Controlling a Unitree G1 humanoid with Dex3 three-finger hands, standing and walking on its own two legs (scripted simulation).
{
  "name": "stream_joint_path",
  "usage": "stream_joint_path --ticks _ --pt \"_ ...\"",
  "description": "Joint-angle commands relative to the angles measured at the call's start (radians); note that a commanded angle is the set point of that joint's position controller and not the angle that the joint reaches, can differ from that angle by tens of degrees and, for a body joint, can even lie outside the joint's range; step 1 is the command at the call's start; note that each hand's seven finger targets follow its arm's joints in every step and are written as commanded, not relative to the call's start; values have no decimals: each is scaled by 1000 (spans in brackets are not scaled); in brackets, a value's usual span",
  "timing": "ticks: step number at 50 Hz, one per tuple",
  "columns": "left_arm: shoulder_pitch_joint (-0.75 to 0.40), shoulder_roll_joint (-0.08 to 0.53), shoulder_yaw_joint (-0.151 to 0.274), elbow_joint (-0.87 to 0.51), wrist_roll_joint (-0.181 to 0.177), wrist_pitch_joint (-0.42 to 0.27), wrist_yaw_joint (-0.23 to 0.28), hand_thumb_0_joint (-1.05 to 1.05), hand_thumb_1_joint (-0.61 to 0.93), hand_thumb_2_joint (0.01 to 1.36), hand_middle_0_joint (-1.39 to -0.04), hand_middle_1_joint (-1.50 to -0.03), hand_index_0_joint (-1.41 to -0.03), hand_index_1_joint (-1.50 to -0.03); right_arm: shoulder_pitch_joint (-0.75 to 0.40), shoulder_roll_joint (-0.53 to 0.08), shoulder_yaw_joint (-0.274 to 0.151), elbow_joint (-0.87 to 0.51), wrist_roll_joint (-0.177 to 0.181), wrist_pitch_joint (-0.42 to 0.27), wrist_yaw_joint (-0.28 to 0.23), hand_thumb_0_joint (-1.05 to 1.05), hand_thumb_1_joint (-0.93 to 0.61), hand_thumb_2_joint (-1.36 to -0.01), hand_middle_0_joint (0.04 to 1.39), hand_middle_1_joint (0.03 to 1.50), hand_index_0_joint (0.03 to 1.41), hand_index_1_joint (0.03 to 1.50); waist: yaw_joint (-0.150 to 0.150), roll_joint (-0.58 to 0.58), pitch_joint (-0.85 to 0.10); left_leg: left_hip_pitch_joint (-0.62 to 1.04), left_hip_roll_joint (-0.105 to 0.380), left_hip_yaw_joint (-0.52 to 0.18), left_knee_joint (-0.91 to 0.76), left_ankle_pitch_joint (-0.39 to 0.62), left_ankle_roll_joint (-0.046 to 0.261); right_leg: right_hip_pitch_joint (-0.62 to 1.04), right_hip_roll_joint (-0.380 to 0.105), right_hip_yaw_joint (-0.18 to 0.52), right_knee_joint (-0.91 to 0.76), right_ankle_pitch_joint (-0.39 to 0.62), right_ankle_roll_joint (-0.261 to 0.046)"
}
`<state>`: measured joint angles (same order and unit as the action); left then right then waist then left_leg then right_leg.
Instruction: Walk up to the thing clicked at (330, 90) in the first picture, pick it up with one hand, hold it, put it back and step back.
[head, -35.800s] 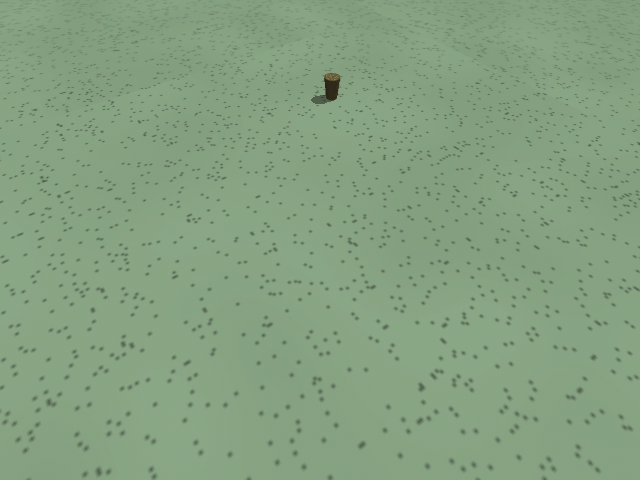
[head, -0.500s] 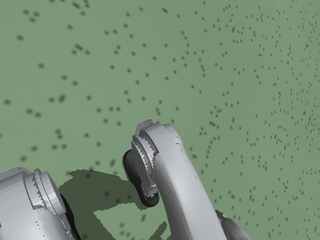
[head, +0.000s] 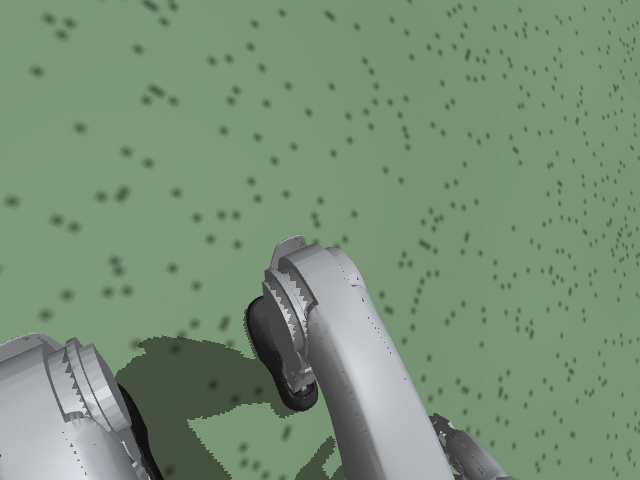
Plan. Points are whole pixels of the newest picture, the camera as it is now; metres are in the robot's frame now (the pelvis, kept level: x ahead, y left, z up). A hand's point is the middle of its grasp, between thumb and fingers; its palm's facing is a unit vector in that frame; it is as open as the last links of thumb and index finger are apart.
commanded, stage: close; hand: left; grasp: from the side
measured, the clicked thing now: out of the picture +0.55 +0.28 -0.26
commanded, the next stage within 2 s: settle in 0.88 s
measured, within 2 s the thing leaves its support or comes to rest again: leaves its support in 1.46 s
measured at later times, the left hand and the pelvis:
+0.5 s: hand out of the picture +0.54 +0.30 -0.20, palm faces -0.45 -0.10 -0.89, open 11.8 cm; pelvis +0.00 +0.00 +0.00, yaw +0 degrees
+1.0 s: hand out of the picture +0.54 +0.30 -0.20, palm faces -0.45 -0.10 -0.89, open 11.7 cm; pelvis +0.00 +0.00 +0.00, yaw +0 degrees
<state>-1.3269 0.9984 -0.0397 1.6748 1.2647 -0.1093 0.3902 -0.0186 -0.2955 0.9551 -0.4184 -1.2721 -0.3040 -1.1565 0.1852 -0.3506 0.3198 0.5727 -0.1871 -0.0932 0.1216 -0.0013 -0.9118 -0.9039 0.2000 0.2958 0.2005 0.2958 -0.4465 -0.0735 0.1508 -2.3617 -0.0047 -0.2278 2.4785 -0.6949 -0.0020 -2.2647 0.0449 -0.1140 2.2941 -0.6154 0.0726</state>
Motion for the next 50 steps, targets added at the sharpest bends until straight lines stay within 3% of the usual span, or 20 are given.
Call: stream_joint_path --ticks 1,6,10,14,20,23,28,31,39,43,46,49,50 --pt "-296 126 4 -134 -14 4 37 0 114 1076 -441 -1292 -492 -1237 240 -311 -101 30 1 5 -14 0 -910 -903 199 300 199 300 -88 442 -620 429 27 90 -267 158 15 396 27 -135 -188 189 -100" --pt "-305 109 6 -142 -17 3 29 0 144 1091 -449 -1307 -502 -1250 239 -326 -104 28 2 5 -13 0 -908 -903 199 300 199 300 -95 453 -589 447 29 75 -262 157 8 336 21 -142 -182 184 -107" --pt "-294 134 4 -131 -19 3 28 0 164 1111 -474 -1304 -523 -1253 237 -317 -97 21 0 9 -13 0 -907 -902 199 300 199 300 -89 429 -613 418 25 96 -260 151 17 412 28 -132 -196 182 -101" --pt "-307 143 18 -167 -14 5 24 0 -58 943 -311 -1218 -368 -1159 250 -327 -103 21 -2 5 -13 0 -910 -903 199 300 199 300 -88 453 -613 437 24 92 -253 154 13 371 21 -135 -194 180 -103" --pt "-294 139 6 -141 -15 -1 18 0 -128 965 -280 -1197 -325 -1150 251 -324 -92 22 -2 10 -16 0 -910 -903 199 300 199 300 -101 415 -610 393 22 100 -242 168 20 422 24 -132 -200 195 -98" --pt "-314 170 15 -155 -14 -5 23 0 -115 973 -280 -1223 -329 -1171 241 -328 -94 20 1 14 -25 0 -910 -903 199 300 199 300 -86 443 -635 428 26 94 -255 164 14 412 26 -134 -196 192 -102" --pt "-315 126 -16 -144 -20 -9 18 0 -94 986 -304 -1222 -350 -1174 234 -326 -90 20 -1 19 -27 0 -911 -903 199 300 199 300 -106 430 -598 415 24 94 -259 147 16 403 29 -136 -201 181 -103" --pt "-325 153 -3 -146 -16 -7 23 0 -65 958 -313 -1225 -367 -1168 233 -331 -91 19 -2 18 -30 0 -911 -903 199 300 199 300 -94 451 -600 424 25 91 -257 155 13 385 24 -137 -196 184 -105" --pt "-316 153 2 -158 -9 -4 18 0 -8 958 -349 -1216 -404 -1158 242 -338 -86 10 0 16 -27 0 -909 -902 199 300 199 300 -105 450 -589 439 25 83 -255 184 10 368 18 -135 -190 201 -105" --pt "-313 153 2 -139 -11 -8 21 0 9 970 -361 -1228 -415 -1170 235 -337 -84 1 -4 16 -29 0 -910 -903 199 300 199 300 -107 418 -573 402 23 86 -262 133 16 377 21 -137 -205 163 -103" --pt "-329 191 13 -169 -2 -6 27 0 32 999 -385 -1240 -437 -1186 234 -336 -83 6 -1 18 -32 0 -910 -903 199 300 199 300 -91 455 -629 433 26 87 -258 157 15 397 23 -136 -195 188 -101" --pt "-314 154 -5 -155 -5 -3 23 0 65 1009 -407 -1245 -460 -1190 234 -334 -81 5 -1 17 -32 0 -911 -903 199 300 199 300 -112 458 -600 439 26 85 -262 163 12 382 23 -138 -192 189 -104" --pt "-328 155 -4 -149 -7 -4 26 0 -5 1028 -417 -1253 -461 -1208 232 -335 -82 7 -1 18 -33 0 -936 -909 199 300 199 300 -109 450 -606 432 27 81 -263 152 13 378 23 -139 -194 185 -103"
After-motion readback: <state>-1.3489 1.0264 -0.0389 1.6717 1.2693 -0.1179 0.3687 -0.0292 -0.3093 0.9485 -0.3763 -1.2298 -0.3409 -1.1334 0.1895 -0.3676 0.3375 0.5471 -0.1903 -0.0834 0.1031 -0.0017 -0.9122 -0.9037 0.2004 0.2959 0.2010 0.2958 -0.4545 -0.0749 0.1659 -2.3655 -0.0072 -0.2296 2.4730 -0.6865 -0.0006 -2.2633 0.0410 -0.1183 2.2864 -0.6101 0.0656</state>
